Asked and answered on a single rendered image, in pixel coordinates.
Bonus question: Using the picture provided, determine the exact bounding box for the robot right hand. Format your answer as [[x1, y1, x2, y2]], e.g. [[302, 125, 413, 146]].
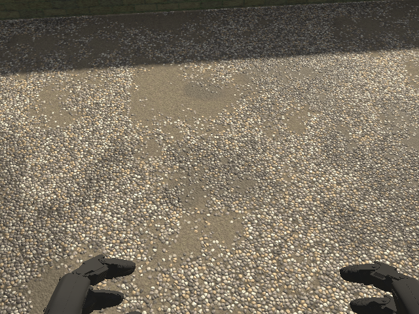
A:
[[340, 261, 419, 314]]

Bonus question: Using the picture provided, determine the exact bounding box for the robot left hand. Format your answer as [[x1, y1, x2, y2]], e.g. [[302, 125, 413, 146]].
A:
[[43, 254, 141, 314]]

